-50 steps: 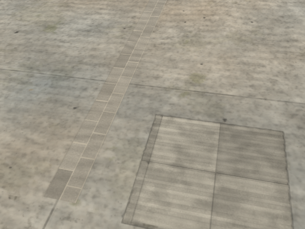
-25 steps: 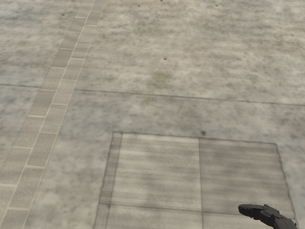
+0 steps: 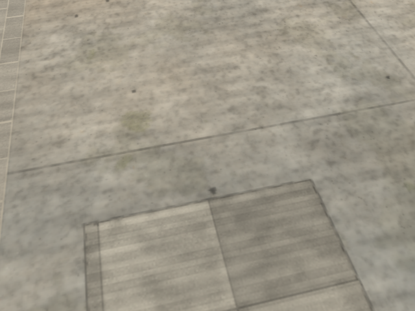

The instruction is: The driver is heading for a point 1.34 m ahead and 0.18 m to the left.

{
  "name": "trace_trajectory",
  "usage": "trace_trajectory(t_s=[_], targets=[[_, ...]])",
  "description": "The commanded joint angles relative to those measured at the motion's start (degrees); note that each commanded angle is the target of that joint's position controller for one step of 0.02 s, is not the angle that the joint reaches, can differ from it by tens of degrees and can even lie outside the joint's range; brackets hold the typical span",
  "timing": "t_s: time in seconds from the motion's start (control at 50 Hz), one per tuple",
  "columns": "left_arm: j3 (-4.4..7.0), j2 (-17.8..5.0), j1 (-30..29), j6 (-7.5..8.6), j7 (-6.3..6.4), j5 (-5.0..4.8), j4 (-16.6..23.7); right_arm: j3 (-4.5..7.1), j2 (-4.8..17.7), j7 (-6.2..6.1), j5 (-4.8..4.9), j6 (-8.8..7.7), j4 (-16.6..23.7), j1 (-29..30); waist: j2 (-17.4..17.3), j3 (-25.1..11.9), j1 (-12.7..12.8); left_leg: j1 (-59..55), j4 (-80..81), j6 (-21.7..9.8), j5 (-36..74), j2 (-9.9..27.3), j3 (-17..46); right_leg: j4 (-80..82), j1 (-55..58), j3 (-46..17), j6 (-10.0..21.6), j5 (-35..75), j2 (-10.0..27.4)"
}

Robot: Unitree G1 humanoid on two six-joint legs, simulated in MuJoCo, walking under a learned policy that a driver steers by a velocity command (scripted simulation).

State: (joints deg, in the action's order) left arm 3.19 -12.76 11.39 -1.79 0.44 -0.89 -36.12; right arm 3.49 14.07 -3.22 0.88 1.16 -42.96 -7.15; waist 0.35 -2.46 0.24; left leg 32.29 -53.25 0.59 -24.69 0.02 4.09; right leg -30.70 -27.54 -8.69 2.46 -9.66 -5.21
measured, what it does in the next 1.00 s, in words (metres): walks ahead: left foot, then right foot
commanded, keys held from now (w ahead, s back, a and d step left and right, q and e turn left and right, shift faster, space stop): w+e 0.08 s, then w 0.50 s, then w+q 0.42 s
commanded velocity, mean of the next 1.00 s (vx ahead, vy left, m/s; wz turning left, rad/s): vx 0.42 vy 0.00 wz -0.05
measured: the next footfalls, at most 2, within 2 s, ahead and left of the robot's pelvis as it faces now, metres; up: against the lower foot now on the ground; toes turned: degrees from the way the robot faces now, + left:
left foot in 0.10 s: +0.09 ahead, +0.14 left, +0.00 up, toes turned -7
right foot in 0.54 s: +0.33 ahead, -0.14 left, +0.00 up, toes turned -9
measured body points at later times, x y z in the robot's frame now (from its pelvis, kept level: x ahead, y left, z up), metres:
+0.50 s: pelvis +0.20 +0.00 +0.00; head +0.24 +0.01 +0.45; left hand +0.48 +0.15 -0.08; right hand +0.08 -0.25 -0.12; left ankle +0.05 +0.14 -0.73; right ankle +0.29 -0.14 -0.72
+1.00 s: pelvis +0.49 -0.01 -0.02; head +0.53 +0.00 +0.43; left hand +0.51 +0.27 -0.15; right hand +0.71 -0.25 -0.09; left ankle +0.65 +0.09 -0.72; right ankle +0.30 -0.14 -0.73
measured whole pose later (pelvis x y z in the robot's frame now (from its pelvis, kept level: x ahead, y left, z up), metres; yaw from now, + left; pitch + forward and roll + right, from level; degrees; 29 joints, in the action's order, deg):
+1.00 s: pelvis +0.49 -0.01 -0.02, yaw +1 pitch +3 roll -3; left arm 4.6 -15.6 19.6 4.2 0.4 -1.0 -48.2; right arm 2.5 14.7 3.3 0.8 -3.1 -38.5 -3.9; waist -1.7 0.7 3.5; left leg 36.3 -35.3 -5.4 -2.6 2.3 -1.4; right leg -17.3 6.5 10.5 -2.5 -25.7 0.6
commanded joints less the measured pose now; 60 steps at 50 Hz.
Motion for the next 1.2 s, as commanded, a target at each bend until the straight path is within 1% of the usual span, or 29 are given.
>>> trace_trajectory(t_s=[0.02, 0.06, 0.1, 0.12, 0.14, 0.16, 0.2, 0.28, 0.38, 0.46, 0.52, 0.54, 0.56, 0.58, 0.6, 0.64, 0.68, 0.76, 0.82, 0.9, 0.96, 1.0, 1.02, 1.04, 1.06, 1.08, 1.1, 1.12, 1.2], targets=[[3.37, -10.20, -1.65, 0.97, 1.23, -0.83, 4.83, 1.29, 4.80, 0.41, 0.49, -1.40, 2.68, -1.69, 8.95, -6.74, -2.02, -6.47, 10.52, 0.41, 0.26, -1.44, -1.85, 13.73, 5.18, -18.14, 10.27, -18.46, 11.55], [3.12, -9.77, -1.88, 1.39, 1.51, -1.28, 4.90, 1.32, 4.22, 1.68, 1.17, -2.39, 2.71, -3.07, 8.17, -5.55, -3.79, -14.18, 18.26, -1.12, 7.08, -2.39, -3.15, 12.86, 1.25, -18.23, 9.37, -22.67, 10.37], [2.43, -6.95, -3.23, 1.60, 1.82, -0.43, 5.84, 2.01, 4.80, 2.12, 0.29, -3.58, -0.25, -9.97, 5.46, -3.76, -6.86, -26.49, 25.65, -2.45, 8.67, -0.81, -4.20, 7.91, -7.92, -14.55, 5.61, -26.53, 6.17], [1.26, -2.96, -3.55, 1.72, 1.46, -0.62, 5.97, 2.78, 6.95, 2.37, -0.86, -3.86, -1.91, -17.79, -1.02, -6.08, -9.06, -34.99, 31.08, -5.08, -0.51, 8.55, 5.36, -6.55, -14.58, -7.95, 1.48, -24.91, 1.49], [0.36, -0.35, -4.87, 2.51, 1.06, -1.48, 9.04, 3.82, 12.70, 3.29, -2.41, -4.85, -2.66, -20.74, -14.42, -2.98, -7.59, -34.99, 42.04, -12.73, -18.87, 20.10, 31.13, -18.52, -24.60, -2.53, 1.33, -21.42, -3.62], [1.72, -5.11, -2.99, 3.58, 0.90, -1.39, 8.03, 4.01, 12.43, 3.31, -2.34, -5.89, -0.99, -15.42, -11.58, 2.08, -4.50, -31.46, 43.26, -16.16, -21.12, 24.22, 37.03, -25.56, -27.75, -6.07, 1.31, -17.81, 1.01], [2.50, -7.19, -1.56, 4.22, 0.18, -0.66, 4.90, 2.64, 7.08, 3.28, -0.47, -6.08, 0.23, -10.72, -7.26, 3.39, -2.33, -30.28, 41.53, -13.75, -9.84, 18.87, 25.47, -27.37, -26.46, -4.15, 1.12, -11.24, 2.95], [1.74, -3.70, -4.35, 5.50, -1.08, 0.32, 3.87, 1.78, 5.57, 3.40, 0.03, -6.50, -2.25, -13.37, -6.27, 2.64, -2.97, -28.34, 41.65, -11.18, 12.52, 13.83, 10.85, -24.58, -20.75, 3.70, -1.03, 3.00, 5.42], [0.17, -0.13, -13.18, 6.83, -3.03, -0.35, 6.06, 1.57, 7.34, 3.63, 0.31, -6.11, -5.20, -17.98, -8.66, 4.84, -6.29, -24.63, 40.81, -10.51, 19.72, 11.65, 3.60, -8.20, -11.12, 10.36, -1.89, 5.56, 5.00], [0.63, -2.60, -17.84, 7.21, -3.80, -0.92, 7.98, 1.49, 9.02, 3.88, 0.91, -6.00, -7.61, -22.44, -10.94, 6.34, -7.50, -29.78, 38.66, -10.50, 27.71, 14.28, 4.89, -1.67, -8.04, 13.00, 0.53, 0.73, 3.53], [2.40, -6.08, -6.21, 7.29, -3.30, -0.45, 4.92, 1.36, 10.38, 3.35, 1.65, -5.90, -6.84, -19.02, -10.81, -2.04, 1.57, -29.41, 24.62, -7.65, 56.38, 11.74, 0.20, 5.18, 13.85, 13.56, 5.27, 5.29, 0.90], [3.67, -9.48, 4.93, 6.94, -2.43, 0.07, 2.63, 1.22, 10.55, 3.16, 1.19, -6.49, -5.30, -16.01, -9.23, -8.78, 7.47, -19.20, 12.65, -5.80, 52.47, 10.12, -1.83, 3.30, 31.23, 6.18, 8.40, 6.10, 7.24], [5.25, -16.90, 14.32, 6.66, -2.04, 0.81, 0.69, -1.02, 4.02, 3.52, 0.32, -7.56, -3.05, -19.27, 6.71, -19.59, 8.49, 4.54, -12.05, -2.36, 24.73, 2.49, -5.50, 3.47, 55.85, -19.01, 17.36, -0.19, 24.77], [4.14, -13.41, 16.20, 6.38, -1.86, 0.39, -0.72, -0.51, 5.64, 3.93, 0.37, -9.12, -3.97, -20.81, 14.03, -23.83, 7.74, 11.33, -21.34, -2.64, -5.33, 0.35, 2.38, 11.55, 56.11, -34.03, 20.20, -4.06, 29.28], [2.73, -9.50, 11.58, 6.06, -1.57, 0.40, -0.91, 1.01, 9.58, 4.03, 2.26, -9.30, -2.74, -15.70, 11.17, -13.09, 6.85, 16.57, -24.65, -3.42, -2.03, 3.99, 2.06, 12.11, 48.88, -23.64, 16.44, -4.38, 26.27], [1.35, -5.58, 5.13, 6.19, -1.71, 0.41, -1.04, 0.68, 7.32, 3.55, 1.28, -8.47, -1.19, -9.58, 3.66, -2.25, 3.71, 14.73, -19.24, -3.47, 6.62, 7.23, 0.10, 16.19, 33.00, -10.04, 12.70, 3.96, 20.73], [1.02, -3.93, 2.18, 7.04, -1.93, 1.09, -1.98, 0.67, 4.78, 3.48, 0.99, -6.78, -1.23, -11.20, 5.32, 0.73, -0.13, 9.93, -17.02, -2.86, 9.74, 8.74, 0.81, 19.66, 24.18, -3.37, 11.42, 9.37, 18.37], [1.95, -6.29, 0.75, 8.51, -1.47, 1.52, -4.35, 0.42, 2.92, 3.31, 0.37, -4.93, 0.75, -8.69, 3.56, 4.39, -2.16, 11.22, -10.52, -0.29, 16.03, 8.01, 1.76, 22.79, 17.12, 5.99, 10.25, 18.57, 18.20], [2.10, -7.65, 0.81, 8.60, -0.73, 1.23, -5.57, -0.15, 2.52, 4.43, -0.02, -5.32, 2.70, -2.48, 2.98, 5.23, -0.51, 6.52, 5.00, -0.92, 29.43, 6.62, -0.95, 22.67, 15.38, 12.68, 7.56, 17.53, 15.56], [3.02, -10.84, 4.71, 8.22, -0.18, 0.04, -7.87, -0.47, 3.01, 6.08, 0.29, -5.20, 6.22, 4.63, 1.48, 6.42, 1.93, 5.95, 14.91, -3.34, 31.14, 5.61, -2.62, 22.05, 23.34, 13.84, 6.20, 16.38, 19.33], [3.77, -12.77, 4.97, 6.83, 0.11, -0.41, -8.36, 0.42, 5.46, 6.73, -0.05, -4.79, 8.41, 5.24, 2.68, 5.12, 0.94, 4.48, 17.06, -6.15, 21.57, 2.56, -5.92, 15.10, 31.03, 15.82, 4.20, 31.59, 20.91], [4.11, -14.21, 4.20, 5.63, 0.70, -0.23, -8.05, 2.31, 8.79, 6.58, -0.10, -4.38, 6.94, -4.47, 4.06, -0.96, -4.83, -9.45, 18.86, -8.79, 17.88, -2.59, -9.95, -0.37, 31.03, 18.49, 1.87, 47.37, 18.80], [3.47, -12.84, 5.22, 5.49, 1.17, 0.25, -7.52, 4.12, 12.53, 5.80, 0.05, -4.08, 4.73, -14.07, 1.86, -5.96, -8.88, -25.37, 18.96, -10.89, 20.57, -2.96, -6.94, -15.07, 22.15, 19.35, -0.13, 42.60, 16.31], [1.06, -5.94, 12.48, 6.48, 0.61, 2.10, -4.89, 5.76, 20.15, 5.13, 0.21, -4.24, 4.52, -17.92, -13.69, -13.69, -5.07, -49.43, 19.40, -20.45, 18.51, 11.97, 19.70, -39.71, -2.74, 18.18, -3.97, 2.40, 8.13], [0.04, -6.00, 11.20, 8.65, -0.42, 1.59, -4.28, 4.80, 18.36, 5.34, 0.71, -4.66, 5.90, -19.39, -14.47, -24.44, -5.95, -57.74, 32.77, -26.57, 6.97, 19.02, 45.63, -50.76, -13.35, 5.35, -4.32, -24.30, 1.16], [1.38, -10.45, 4.28, 9.76, -1.06, -0.90, -3.05, 3.84, 14.65, 5.33, 0.03, -4.87, 5.65, -18.80, -8.94, -19.00, -8.08, -54.60, 35.34, -22.00, 4.04, 17.39, 40.15, -52.46, -18.59, 1.60, -2.74, -19.90, 4.69], [0.93, -9.90, 0.28, 10.23, -0.87, -1.18, -1.59, 3.32, 12.91, 5.14, 0.10, -5.11, 6.02, -14.95, -4.85, -11.09, -6.62, -45.61, 35.44, -19.39, 7.08, 15.25, 32.95, -48.48, -19.65, 2.68, -1.85, -15.03, 7.04], [0.79, -9.32, -1.11, 10.28, -0.26, 0.10, -1.35, 2.76, 11.36, 4.97, 0.01, -5.16, 7.02, -10.67, -0.22, -6.13, -4.01, -35.89, 35.58, -18.18, 13.41, 13.50, 27.08, -43.95, -17.28, 3.26, -1.84, -11.52, 9.31], [1.41, -8.77, 1.34, 7.82, 0.47, 1.67, -1.57, 1.99, 8.97, 4.37, -0.66, -5.55, 8.62, -5.77, -2.73, -2.22, 1.23, -19.14, 39.24, -17.77, 25.71, 8.80, 17.27, -34.30, -7.77, 4.09, -3.56, -7.07, 11.75]])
